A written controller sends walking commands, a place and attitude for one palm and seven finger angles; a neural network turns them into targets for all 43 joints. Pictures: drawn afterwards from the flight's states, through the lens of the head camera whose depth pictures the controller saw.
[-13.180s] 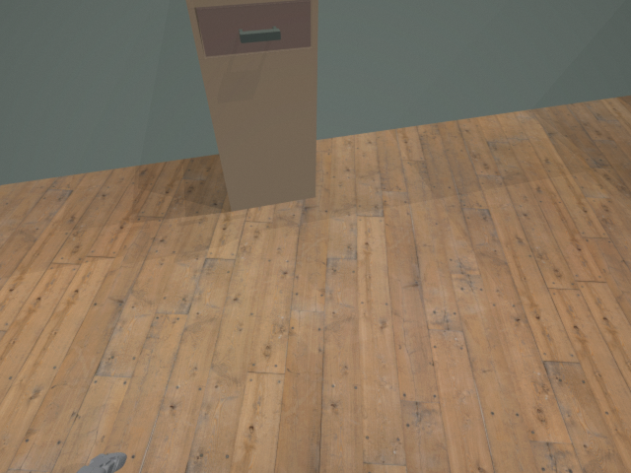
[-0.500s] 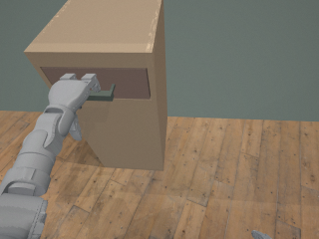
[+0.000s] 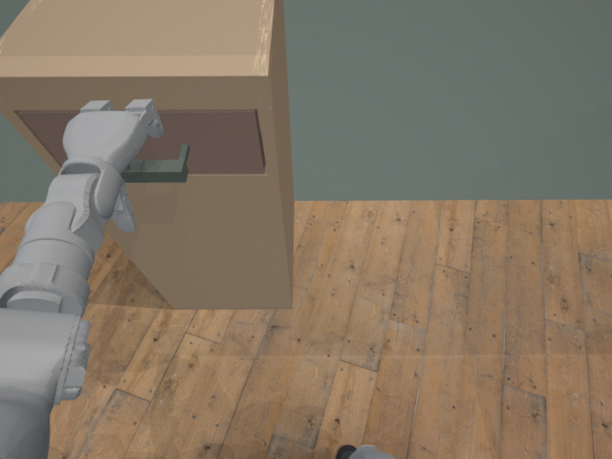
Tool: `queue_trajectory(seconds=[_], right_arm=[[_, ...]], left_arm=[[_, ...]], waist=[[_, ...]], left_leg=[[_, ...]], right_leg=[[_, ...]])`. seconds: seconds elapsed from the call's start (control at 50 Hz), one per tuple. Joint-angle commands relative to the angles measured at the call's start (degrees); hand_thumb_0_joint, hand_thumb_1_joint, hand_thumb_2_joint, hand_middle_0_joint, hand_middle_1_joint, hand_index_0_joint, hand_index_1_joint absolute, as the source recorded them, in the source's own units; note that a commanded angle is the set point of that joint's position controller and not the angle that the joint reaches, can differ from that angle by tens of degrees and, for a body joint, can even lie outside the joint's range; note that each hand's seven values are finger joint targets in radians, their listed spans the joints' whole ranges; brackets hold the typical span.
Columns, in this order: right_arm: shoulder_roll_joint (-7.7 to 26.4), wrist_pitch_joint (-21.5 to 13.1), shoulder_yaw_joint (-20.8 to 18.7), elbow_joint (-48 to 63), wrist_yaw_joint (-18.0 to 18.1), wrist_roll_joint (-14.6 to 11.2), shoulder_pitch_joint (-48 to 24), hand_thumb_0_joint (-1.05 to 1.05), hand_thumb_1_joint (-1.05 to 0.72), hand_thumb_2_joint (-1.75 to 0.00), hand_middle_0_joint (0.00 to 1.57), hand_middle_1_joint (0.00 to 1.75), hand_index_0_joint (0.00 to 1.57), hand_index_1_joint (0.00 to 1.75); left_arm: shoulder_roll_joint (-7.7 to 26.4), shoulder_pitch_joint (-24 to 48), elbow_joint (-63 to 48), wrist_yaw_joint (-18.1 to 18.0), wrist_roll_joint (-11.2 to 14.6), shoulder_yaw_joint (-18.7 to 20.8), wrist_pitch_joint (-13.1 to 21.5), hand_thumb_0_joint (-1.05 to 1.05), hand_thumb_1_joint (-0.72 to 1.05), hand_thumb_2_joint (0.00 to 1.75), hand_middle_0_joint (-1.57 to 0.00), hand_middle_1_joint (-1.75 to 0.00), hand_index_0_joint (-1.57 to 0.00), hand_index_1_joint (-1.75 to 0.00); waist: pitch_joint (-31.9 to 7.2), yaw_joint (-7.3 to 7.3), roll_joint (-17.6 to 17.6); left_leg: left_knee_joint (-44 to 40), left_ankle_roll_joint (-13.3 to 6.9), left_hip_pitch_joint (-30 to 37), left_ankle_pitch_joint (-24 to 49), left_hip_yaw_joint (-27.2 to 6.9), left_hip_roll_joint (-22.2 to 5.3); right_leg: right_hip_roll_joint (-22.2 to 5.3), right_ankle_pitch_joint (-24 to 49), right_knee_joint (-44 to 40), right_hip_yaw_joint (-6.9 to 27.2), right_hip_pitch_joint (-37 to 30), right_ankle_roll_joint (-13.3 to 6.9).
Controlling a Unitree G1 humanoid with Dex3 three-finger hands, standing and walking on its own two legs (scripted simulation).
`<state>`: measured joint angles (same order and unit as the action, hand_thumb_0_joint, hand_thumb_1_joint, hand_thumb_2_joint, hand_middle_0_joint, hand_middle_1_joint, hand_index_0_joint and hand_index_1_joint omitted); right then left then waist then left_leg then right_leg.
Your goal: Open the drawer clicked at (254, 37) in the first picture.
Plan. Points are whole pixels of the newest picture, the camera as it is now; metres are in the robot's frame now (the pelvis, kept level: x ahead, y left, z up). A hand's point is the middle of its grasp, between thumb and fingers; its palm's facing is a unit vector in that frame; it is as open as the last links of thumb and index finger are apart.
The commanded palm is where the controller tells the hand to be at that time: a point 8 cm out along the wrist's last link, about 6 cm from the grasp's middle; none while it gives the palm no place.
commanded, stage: move the hooked fingers above the handle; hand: left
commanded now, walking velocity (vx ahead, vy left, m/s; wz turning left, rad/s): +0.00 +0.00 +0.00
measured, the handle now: (148, 160) +0.55 +0.25 +0.02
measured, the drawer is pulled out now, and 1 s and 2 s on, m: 0.00 0.00 0.00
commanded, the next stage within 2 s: lower the fingers behind the handle in 0.80 s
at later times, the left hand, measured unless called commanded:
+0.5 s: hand (124, 164) +0.49 +0.25 +0.07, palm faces -0.06 -0.02 -1.00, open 13.8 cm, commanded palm +0.48 +0.25 +0.13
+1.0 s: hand (131, 162) +0.49 +0.24 +0.08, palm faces -0.06 -0.01 -1.00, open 13.8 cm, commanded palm +0.48 +0.25 +0.13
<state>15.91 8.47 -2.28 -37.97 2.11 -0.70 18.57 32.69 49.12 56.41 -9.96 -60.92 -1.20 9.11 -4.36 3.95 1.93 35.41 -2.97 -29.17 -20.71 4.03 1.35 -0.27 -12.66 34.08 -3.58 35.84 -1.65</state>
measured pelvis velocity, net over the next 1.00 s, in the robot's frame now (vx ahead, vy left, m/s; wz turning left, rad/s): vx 0.01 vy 0.00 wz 0.01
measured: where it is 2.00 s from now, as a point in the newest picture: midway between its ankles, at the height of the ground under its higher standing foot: outside the picture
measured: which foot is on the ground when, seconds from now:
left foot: down 0.00-1.00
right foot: down 0.00-1.00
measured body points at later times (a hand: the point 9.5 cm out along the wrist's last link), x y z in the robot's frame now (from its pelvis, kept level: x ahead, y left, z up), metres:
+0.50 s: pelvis +0.01 +0.01 +0.00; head +0.10 +0.00 +0.44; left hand +0.49 +0.25 +0.13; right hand +0.04 -0.26 -0.13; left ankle -0.04 +0.08 -0.72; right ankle +0.03 -0.10 -0.72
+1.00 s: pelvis +0.01 +0.00 +0.00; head +0.10 -0.01 +0.44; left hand +0.49 +0.24 +0.13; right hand +0.05 -0.28 -0.13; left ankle -0.04 +0.08 -0.72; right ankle +0.03 -0.10 -0.72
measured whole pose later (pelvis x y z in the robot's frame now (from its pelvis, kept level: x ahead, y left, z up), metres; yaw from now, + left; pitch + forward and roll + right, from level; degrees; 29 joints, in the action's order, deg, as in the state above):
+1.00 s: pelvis +0.01 +0.00 +0.00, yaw +0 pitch +16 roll -1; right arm 15.7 9.2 -2.0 -37.7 2.3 -0.2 18.5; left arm 33.0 50.3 57.6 -9.0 -60.5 -1.5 10.1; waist -5.0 4.1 2.5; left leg 35.9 -2.6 -30.2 -21.6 3.1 0.9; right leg 0.2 -13.5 33.9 -4.4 36.4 -1.8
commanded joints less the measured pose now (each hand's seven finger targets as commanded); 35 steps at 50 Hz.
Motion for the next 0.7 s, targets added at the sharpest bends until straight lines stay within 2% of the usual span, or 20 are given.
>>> queue_trajectory(seconds=[0.0, 0.04, 0.06, 0.1, 0.16, 0.2, 0.24, 0.26, 0.3, 0.32, 0.34, 0.36, 0.4, 0.42, 0.44, 0.46, 0.56, 0.6, 0.64, 0.68], right_arm=[[8.7, -1.1, -3.4, 3.9, 0.7, 0.5, 6.7, 0.00, -0.90, -0.90, 0.20, 0.30, 0.20, 0.30], [8.8, -1.1, -3.6, 3.1, 0.7, 0.7, 8.0, 0.00, -0.90, -0.90, 0.20, 0.30, 0.20, 0.30], [8.8, -1.0, -3.7, 3.2, 0.7, 0.7, 8.1, 0.00, -0.90, -0.90, 0.20, 0.30, 0.20, 0.30], [8.8, -0.9, -3.7, 3.2, 0.6, 0.8, 8.5, 0.00, -0.90, -0.90, 0.20, 0.30, 0.20, 0.30], [9.0, -0.6, -3.6, 2.8, 0.5, 1.1, 8.8, 0.00, -0.90, -0.90, 0.20, 0.30, 0.20, 0.30], [9.1, -0.3, -3.4, 3.0, 0.2, 1.3, 8.3, 0.00, -0.90, -0.90, 0.20, 0.30, 0.20, 0.30], [9.0, -0.1, -3.5, 3.0, -0.1, 1.1, 8.1, 0.00, -0.90, -0.90, 0.20, 0.30, 0.20, 0.30], [9.1, 0.0, -3.5, 2.9, -0.1, 0.9, 8.0, 0.00, -0.90, -0.90, 0.20, 0.30, 0.20, 0.30], [9.2, 0.1, -3.6, 3.1, -0.1, 1.0, 7.9, 0.00, -0.90, -0.90, 0.20, 0.30, 0.20, 0.30], [8.9, 0.2, -3.7, 3.3, -0.2, 1.0, 8.1, 0.00, -0.90, -0.90, 0.20, 0.30, 0.20, 0.30], [9.0, 0.3, -3.6, 3.2, -0.1, 0.8, 7.8, 0.00, -0.90, -0.90, 0.20, 0.30, 0.20, 0.30], [8.9, 0.2, -3.6, 3.2, 0.0, 0.8, 7.7, 0.00, -0.90, -0.90, 0.20, 0.30, 0.20, 0.30], [8.9, 0.4, -3.7, 3.2, 0.2, 0.7, 7.4, 0.00, -0.90, -0.90, 0.20, 0.30, 0.20, 0.30], [8.9, 0.4, -3.6, 3.1, 0.3, 0.7, 7.6, 0.00, -0.90, -0.90, 0.20, 0.30, 0.20, 0.30], [8.6, 0.4, -3.6, 3.1, 0.3, 0.7, 7.2, 0.00, -0.90, -0.90, 0.20, 0.30, 0.20, 0.30], [8.5, 0.3, -3.7, 2.8, 0.3, 0.7, 7.3, 0.00, -0.90, -0.90, 0.20, 0.30, 0.20, 0.30], [8.2, 0.4, -3.8, 2.6, 0.0, 1.0, 6.8, 0.00, -0.90, -0.90, 0.20, 0.30, 0.20, 0.30], [8.3, 0.5, -3.6, 2.5, -0.2, 1.0, 6.5, 0.00, -0.90, -0.90, 0.20, 0.30, 0.20, 0.30], [8.2, 0.5, -3.5, 2.6, -0.3, 0.9, 6.2, 0.00, -0.90, -0.90, 0.20, 0.30, 0.20, 0.30], [8.5, 0.4, -3.1, 2.8, 0.0, 0.8, 5.8, 0.00, -0.90, -0.90, 0.20, 0.30, 0.20, 0.30]], left_arm=[[16.4, 28.3, -10.3, -1.7, 0.6, 4.3, -0.4, 0.00, -0.50, 0.30, -0.30, -1.20, -0.30, -1.20], [15.9, 28.7, -8.7, -1.4, 0.6, 3.9, -0.1, 0.00, -0.50, 0.30, -0.30, -1.20, -0.30, -1.20], [15.7, 27.8, -8.9, -1.3, 0.8, 4.1, 0.2, 0.00, -0.50, 0.30, -0.30, -1.20, -0.30, -1.20], [14.8, 28.4, -9.2, -1.3, 1.2, 3.8, 0.8, 0.00, -0.50, 0.30, -0.30, -1.20, -0.30, -1.20], [18.9, 27.1, -9.7, -2.2, 0.7, 7.2, 1.1, 0.00, -0.50, 0.30, -0.30, -1.20, -0.30, -1.20], [19.8, 25.5, -10.0, -2.7, 0.8, 8.3, 0.8, 0.00, -0.50, 0.30, -0.30, -1.20, -0.30, -1.20], [17.6, 25.0, -9.4, -3.1, 0.7, 6.4, -0.2, 0.00, -0.50, 0.30, -0.30, -1.20, -0.30, -1.20], [18.0, 24.4, -8.9, -3.1, 0.5, 6.6, -0.6, 0.00, -0.50, 0.30, -0.30, -1.20, -0.30, -1.20], [18.3, 25.1, -10.9, -2.9, 0.8, 6.9, -0.5, 0.00, -0.50, 0.30, -0.30, -1.20, -0.30, -1.20], [16.8, 24.3, -11.2, -2.5, 1.1, 5.9, -0.5, 0.00, -0.50, 0.30, -0.30, -1.20, -0.30, -1.20], [17.7, 23.3, -10.9, -2.2, 1.2, 6.5, -0.5, 0.00, -0.50, 0.30, -0.30, -1.20, -0.30, -1.20], [16.0, 24.8, -11.3, -1.9, 1.2, 4.8, -0.4, 0.00, -0.50, 0.30, -0.30, -1.20, -0.30, -1.20], [16.3, 24.1, -11.8, -1.4, 1.6, 5.4, 0.2, 0.00, -0.50, 0.30, -0.30, -1.20, -0.30, -1.20], [17.5, 24.7, -12.6, -1.4, 1.5, 6.1, 0.6, 0.00, -0.50, 0.30, -0.30, -1.20, -0.30, -1.20], [14.9, 25.2, -12.8, -1.2, 1.6, 3.8, 0.8, 0.00, -0.50, 0.30, -0.30, -1.20, -0.30, -1.20], [14.2, 25.6, -13.3, -1.3, 1.6, 3.5, 1.0, 0.00, -0.50, 0.30, -0.30, -1.20, -0.30, -1.20], [13.5, 26.4, -14.3, -1.8, 1.9, 3.3, 1.5, 0.00, -0.50, 0.30, -0.30, -1.20, -0.30, -1.20], [12.5, 25.5, -12.8, -2.1, 2.1, 2.9, 0.7, 0.00, -0.50, 0.30, -0.30, -1.20, -0.30, -1.20], [12.2, 25.5, -11.6, -2.3, 1.9, 2.5, -0.1, 0.00, -0.50, 0.30, -0.30, -1.20, -0.30, -1.20], [14.8, 26.6, -10.3, -2.5, 1.4, 3.9, -0.9, 0.00, -0.50, 0.30, -0.30, -1.20, -0.30, -1.20]], waist=[[-27.1, 0.90, 2.0], [-26.0, 1.75, 1.6], [-26.7, 1.20, 1.7], [-26.8, 1.44, 1.9], [-28.0, 0.26, 2.6], [-28.6, -0.48, 2.6], [-26.8, -0.01, 2.7], [-26.5, -0.24, 2.4], [-28.1, -0.28, 2.7], [-29.1, -0.29, 2.7], [-28.1, -0.46, 2.2], [-26.7, 0.42, 1.9], [-26.4, 0.55, 0.6], [-26.6, 0.28, 1.7], [-25.5, 0.74, 2.9], [-25.5, 0.92, 2.5], [-25.7, 0.85, 4.1], [-25.0, 0.93, 2.3], [-24.4, 0.88, 1.9], [-23.5, 0.96, 0.3]], left_leg=[[-2.0, 1.1, 6.4, 29.1, -4.3, -0.1], [-1.5, 1.2, 7.2, 29.9, -4.7, -0.6], [-1.4, 1.1, 7.3, 30.0, -4.6, -0.6], [-1.3, 1.3, 7.8, 31.1, -5.0, -0.8], [-1.1, 1.4, 7.2, 33.4, -5.0, -1.0], [-1.1, 1.7, 6.7, 35.2, -4.8, -1.1], [-1.3, 1.8, 6.7, 34.9, -4.7, -1.3], [-1.5, 1.8, 6.5, 34.2, -4.7, -1.4], [-1.6, 1.9, 7.7, 36.6, -4.8, -1.5], [-1.6, 1.8, 8.8, 37.1, -4.7, -1.6], [-1.8, 1.7, 8.4, 35.9, -4.6, -1.6], [-2.1, 1.7, 8.3, 35.0, -4.8, -1.5], [-2.1, 1.3, 8.5, 34.8, -4.7, -1.5], [-2.3, 1.5, 8.7, 34.6, -4.9, -1.5], [-2.2, 1.6, 9.4, 34.6, -4.9, -1.3], [-2.1, 1.8, 10.3, 35.2, -5.4, -1.6], [-1.6, 2.4, 11.8, 37.0, -5.7, -1.5], [-1.4, 2.3, 11.4, 37.0, -5.6, -1.4], [-1.6, 1.9, 10.0, 34.8, -5.1, -1.0], [-2.3, 1.3, 6.9, 29.9, -4.5, -0.5]], right_leg=[[1.4, 17.4, -0.3, 3.5, -18.1, -0.9], [1.6, 16.8, -0.3, 3.2, -16.0, -0.7], [1.7, 16.5, -0.3, 3.3, -16.1, -0.7], [1.8, 16.2, -0.5, 3.1, -15.5, -0.8], [1.8, 17.6, 0.3, 3.2, -16.5, -0.9], [1.8, 18.6, 0.4, 3.1, -17.7, -1.0], [1.9, 18.3, 0.2, 2.8, -16.6, -0.8], [1.9, 17.7, 0.1, 2.8, -16.5, -0.8], [1.9, 19.0, 0.0, 2.9, -17.8, -0.9], [1.8, 19.3, -0.2, 3.0, -18.2, -0.7], [1.8, 18.7, -0.5, 3.0, -18.2, -0.6], [1.9, 18.4, -0.8, 2.9, -17.6, -0.6], [1.8, 18.6, -1.3, 3.0, -18.1, -0.6], [1.7, 18.3, -1.1, 3.0, -18.1, -0.6], [1.8, 17.7, -1.2, 2.8, -16.7, -0.7], [1.8, 17.3, -1.2, 2.7, -15.9, -0.7], [1.8, 17.3, -0.9, 2.3, -14.8, -0.8], [1.8, 17.5, -1.0, 2.3, -14.9, -0.8], [1.7, 17.7, -1.0, 2.4, -15.6, -0.7], [1.5, 17.6, -1.1, 2.6, -17.6, -0.8]])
